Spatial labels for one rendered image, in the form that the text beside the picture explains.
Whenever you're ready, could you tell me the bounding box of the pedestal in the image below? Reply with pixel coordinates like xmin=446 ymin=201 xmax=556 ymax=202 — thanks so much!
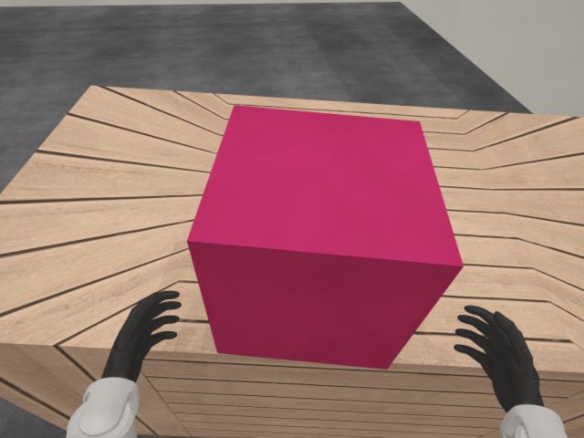
xmin=0 ymin=86 xmax=584 ymax=438

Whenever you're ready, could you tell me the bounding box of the robot right forearm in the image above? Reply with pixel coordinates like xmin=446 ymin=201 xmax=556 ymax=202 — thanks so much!
xmin=500 ymin=404 xmax=568 ymax=438

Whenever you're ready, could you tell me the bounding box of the robot left hand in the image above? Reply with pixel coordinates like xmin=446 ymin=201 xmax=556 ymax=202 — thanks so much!
xmin=101 ymin=291 xmax=182 ymax=382

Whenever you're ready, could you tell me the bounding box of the carton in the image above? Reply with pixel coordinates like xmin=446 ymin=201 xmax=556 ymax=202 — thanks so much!
xmin=187 ymin=105 xmax=464 ymax=370

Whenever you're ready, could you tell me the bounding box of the robot left forearm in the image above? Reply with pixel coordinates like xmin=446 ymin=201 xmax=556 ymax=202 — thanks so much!
xmin=66 ymin=377 xmax=140 ymax=438

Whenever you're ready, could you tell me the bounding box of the robot right hand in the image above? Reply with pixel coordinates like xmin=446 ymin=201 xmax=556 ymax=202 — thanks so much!
xmin=454 ymin=306 xmax=545 ymax=413

